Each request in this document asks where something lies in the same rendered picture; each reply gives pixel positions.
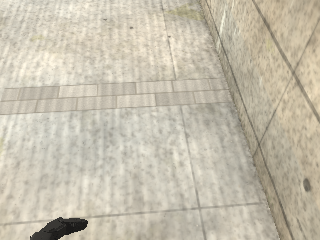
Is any robot left hand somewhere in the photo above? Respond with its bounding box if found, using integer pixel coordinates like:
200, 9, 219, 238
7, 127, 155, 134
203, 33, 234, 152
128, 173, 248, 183
30, 217, 88, 240

